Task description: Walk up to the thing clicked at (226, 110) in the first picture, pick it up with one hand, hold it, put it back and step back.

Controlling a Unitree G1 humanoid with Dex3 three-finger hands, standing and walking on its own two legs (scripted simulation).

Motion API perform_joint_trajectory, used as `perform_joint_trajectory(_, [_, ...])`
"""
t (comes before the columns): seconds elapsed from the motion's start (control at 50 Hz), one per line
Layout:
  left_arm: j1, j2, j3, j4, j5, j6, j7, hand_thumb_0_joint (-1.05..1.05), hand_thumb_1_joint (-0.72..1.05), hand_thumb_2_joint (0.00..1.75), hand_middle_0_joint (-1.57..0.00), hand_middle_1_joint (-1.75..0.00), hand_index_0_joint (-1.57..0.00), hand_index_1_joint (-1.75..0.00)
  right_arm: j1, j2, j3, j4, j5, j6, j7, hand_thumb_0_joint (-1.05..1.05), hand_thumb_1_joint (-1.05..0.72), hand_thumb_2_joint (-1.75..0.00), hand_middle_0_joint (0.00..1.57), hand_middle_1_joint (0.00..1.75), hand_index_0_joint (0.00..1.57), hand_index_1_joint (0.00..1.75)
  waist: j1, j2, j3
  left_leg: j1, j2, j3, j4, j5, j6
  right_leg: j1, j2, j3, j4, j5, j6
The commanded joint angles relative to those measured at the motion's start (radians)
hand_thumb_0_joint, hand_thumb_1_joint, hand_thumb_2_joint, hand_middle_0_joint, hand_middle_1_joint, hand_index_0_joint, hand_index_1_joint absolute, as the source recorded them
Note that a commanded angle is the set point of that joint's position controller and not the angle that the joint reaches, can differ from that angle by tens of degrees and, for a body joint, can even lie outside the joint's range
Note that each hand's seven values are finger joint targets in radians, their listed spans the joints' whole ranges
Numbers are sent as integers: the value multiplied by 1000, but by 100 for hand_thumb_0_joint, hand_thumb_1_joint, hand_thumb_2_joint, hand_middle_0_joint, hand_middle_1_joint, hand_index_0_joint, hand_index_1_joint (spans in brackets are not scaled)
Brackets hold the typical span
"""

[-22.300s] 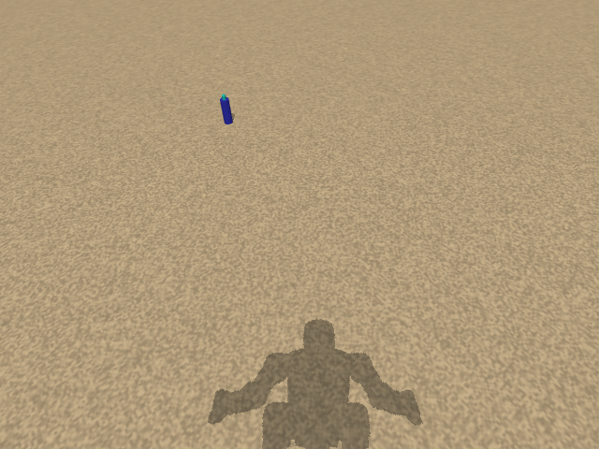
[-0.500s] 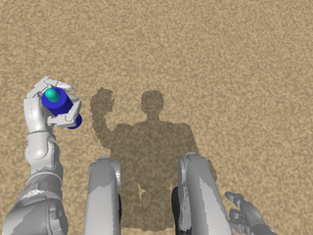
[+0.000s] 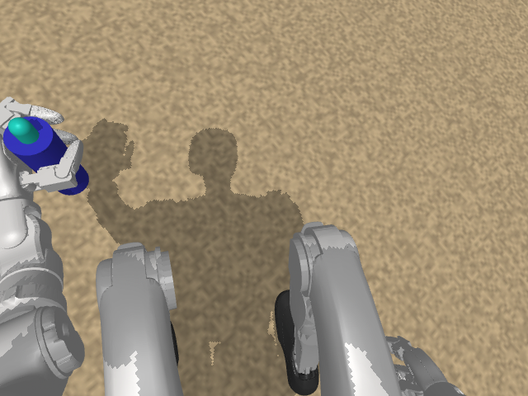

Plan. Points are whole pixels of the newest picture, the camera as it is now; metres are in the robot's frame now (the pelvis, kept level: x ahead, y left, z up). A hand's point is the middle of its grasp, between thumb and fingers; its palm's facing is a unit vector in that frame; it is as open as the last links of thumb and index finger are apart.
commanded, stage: crouch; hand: left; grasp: from the side
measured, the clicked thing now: (49, 156) +0.45 +0.27 -0.06
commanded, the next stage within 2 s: lower in 0.40 s
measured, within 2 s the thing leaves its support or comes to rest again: rests again in 1.82 s
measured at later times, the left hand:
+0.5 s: hand (67, 166) +0.46 +0.26 -0.11, palm faces +0.23 -0.97 -0.04, open 7.0 cm
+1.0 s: hand (82, 175) +0.47 +0.26 -0.17, palm faces +0.27 -0.96 -0.02, open 7.0 cm
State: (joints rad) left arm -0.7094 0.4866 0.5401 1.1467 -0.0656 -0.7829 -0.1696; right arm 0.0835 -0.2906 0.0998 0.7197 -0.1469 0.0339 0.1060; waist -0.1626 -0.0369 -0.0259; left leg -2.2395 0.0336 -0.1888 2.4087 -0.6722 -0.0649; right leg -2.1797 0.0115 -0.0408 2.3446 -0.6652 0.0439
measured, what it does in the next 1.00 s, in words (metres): stands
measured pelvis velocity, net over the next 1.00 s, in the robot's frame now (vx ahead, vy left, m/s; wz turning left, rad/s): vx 0.00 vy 0.02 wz -0.11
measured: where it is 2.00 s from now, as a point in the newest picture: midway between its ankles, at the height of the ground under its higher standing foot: (233, 373)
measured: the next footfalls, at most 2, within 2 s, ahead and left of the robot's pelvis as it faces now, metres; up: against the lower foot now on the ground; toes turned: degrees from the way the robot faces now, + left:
none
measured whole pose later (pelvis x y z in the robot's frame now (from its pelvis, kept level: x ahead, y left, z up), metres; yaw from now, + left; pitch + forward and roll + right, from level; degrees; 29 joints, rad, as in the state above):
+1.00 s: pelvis +0.00 +0.02 -0.04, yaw -6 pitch +18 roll -13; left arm -0.69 0.72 0.58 1.32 -0.06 -0.96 -0.07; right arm -0.09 -0.36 0.36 0.61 -0.29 0.06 0.15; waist -0.25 -0.18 0.22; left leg -2.26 0.02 -0.33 2.62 -0.70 -0.06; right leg -2.14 0.06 -0.13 2.44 -0.65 0.08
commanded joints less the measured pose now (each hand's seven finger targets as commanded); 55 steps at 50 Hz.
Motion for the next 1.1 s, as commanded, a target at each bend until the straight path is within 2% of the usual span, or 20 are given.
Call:
perform_joint_trajectory(0.0, [-256,243,35,-199,-24,-73,-2,0,49,129,-125,-138,-126,-137,108,-249,-63,-62,-12,-14,-12,0,-90,-90,20,30,20,30,-2,191,-648,376,-7,126,-232,84,70,378,30,-104,-224,144,-62])
perform_joint_trajectory(0.02, [-255,216,5,-184,-22,-69,-5,0,48,128,-124,-137,-126,-137,103,-247,-61,-51,-13,-14,-11,0,-90,-90,20,30,20,30,-7,194,-624,379,-6,126,-228,81,68,349,31,-107,-217,139,-64])
perform_joint_trajectory(0.08, [-256,262,22,-217,-10,-76,4,0,49,129,-122,-136,-124,-136,98,-260,-51,-55,-24,-7,-8,0,-89,-90,20,30,20,30,-10,234,-614,383,-4,115,-218,90,64,344,34,-117,-200,149,-65])
perform_joint_trajectory(0.12, [-256,225,-8,-214,-8,-77,5,0,50,130,-125,-139,-127,-138,85,-267,-46,-60,-29,-5,-1,0,-90,-90,20,30,20,30,-28,240,-580,389,-1,101,-219,76,60,306,35,-132,-186,139,-67])
perform_joint_trajectory(0.2, [-240,263,14,-214,-12,-89,12,0,50,128,-125,-138,-127,-137,71,-282,-29,-69,-40,2,5,0,-90,-90,20,30,20,30,-32,244,-584,378,-2,89,-191,102,59,330,36,-139,-165,166,-64])
perform_joint_trajectory(0.26, [-232,244,3,-207,-18,-96,19,0,47,130,-126,-139,-127,-138,59,-289,-17,-75,-49,7,11,0,-90,-91,20,30,20,30,-44,253,-574,399,0,82,-179,102,55,317,38,-149,-156,167,-63])
perform_joint_trajectory(0.34, [-246,286,7,-207,-12,-105,30,0,49,129,-127,-138,-128,-138,42,-294,-3,-79,-56,10,14,0,-90,-91,20,30,20,30,-52,244,-544,338,0,85,-153,75,63,339,42,-148,-158,155,-59])
perform_joint_trajectory(0.46, [-217,279,-1,-206,-21,-120,33,0,51,131,-129,-140,-130,-140,20,-319,15,-97,-65,13,19,0,-90,-90,20,30,20,30,-69,269,-529,388,2,61,-154,102,52,318,42,-172,-131,177,-62])
perform_joint_trajectory(0.52, [-184,315,31,-174,-20,-119,46,0,42,128,-133,-145,-135,-144,23,-321,26,-96,-70,15,23,0,-92,-91,20,30,20,30,-58,259,-534,359,2,64,-133,114,55,356,47,-166,-132,192,-59])
perform_joint_trajectory(0.54, [-174,286,8,-145,-21,-121,49,0,41,128,-132,-145,-134,-143,8,-319,33,-103,-70,16,24,0,-92,-91,20,30,20,30,-68,245,-504,347,3,61,-131,114,55,338,46,-171,-127,191,-59])
perform_joint_trajectory(0.58, [-195,285,4,-120,-29,-134,56,0,41,129,-133,-145,-134,-144,4,-325,51,-107,-77,17,25,0,-92,-91,20,30,20,30,-95,226,-476,331,4,49,-117,97,60,342,51,-180,-132,186,-56])
perform_joint_trajectory(0.7, [-211,374,40,-84,-18,-189,73,0,42,129,-132,-144,-133,-143,-28,-344,89,-116,-103,18,25,0,-91,-91,20,30,20,30,-101,249,-476,354,13,35,-95,113,55,372,59,-190,-117,196,-55])
perform_joint_trajectory(0.74, [-240,411,41,-70,-7,-205,77,0,41,126,-130,-142,-132,-141,-48,-352,101,-119,-113,17,24,0,-91,-90,20,30,20,30,-111,280,-448,352,15,32,-97,72,55,346,61,-196,-116,166,-57])
perform_joint_trajectory(0.76, [-206,371,28,-46,-13,-212,75,0,45,127,-129,-142,-131,-141,-54,-354,112,-129,-117,18,25,0,-91,-90,20,30,20,30,-120,277,-445,375,16,26,-99,99,50,357,59,-204,-110,188,-56])
perform_joint_trajectory(0.78, [-215,412,46,-41,-6,-219,80,0,45,127,-129,-142,-131,-140,-59,-361,115,-125,-121,18,24,0,-91,-90,20,30,20,30,-116,294,-431,371,17,22,-104,88,47,343,60,-209,-107,174,-58])
perform_joint_trajectory(0.8, [-213,382,24,-25,-9,-228,79,0,43,125,-128,-140,-131,-139,-69,-361,123,-125,-126,18,24,0,-92,-91,20,30,20,30,-124,279,-424,379,19,17,-100,87,46,339,60,-214,-104,175,-56])
perform_joint_trajectory(0.82, [-227,427,47,-37,-7,-236,83,0,43,125,-128,-140,-130,-138,-78,-372,126,-130,-130,16,23,0,-91,-90,20,30,20,30,-125,305,-416,382,20,13,-100,83,46,332,61,-218,-101,174,-58])
perform_joint_trajectory(0.88, [-214,415,41,7,-6,-250,96,0,41,126,-129,-141,-132,-140,-91,-384,142,-141,-140,21,25,0,-91,-90,20,30,20,30,-143,305,-395,395,23,-2,-102,100,40,331,60,-232,-91,190,-57])
perform_joint_trajectory(0.98, [-198,458,49,31,-2,-271,110,0,39,125,-127,-140,-130,-138,-103,-394,165,-135,-159,21,22,0,-91,-90,20,30,20,30,-146,315,-382,400,27,-7,-81,115,40,353,67,-237,-89,213,-54])
perform_joint_trajectory(1.08, [-196,462,36,59,3,-288,126,0,41,126,-125,-139,-127,-138,-118,-404,187,-139,-171,23,22,0,-91,-90,20,30,20,30,-168,315,-358,408,30,-26,-76,135,38,363,70,-250,-83,235,-50])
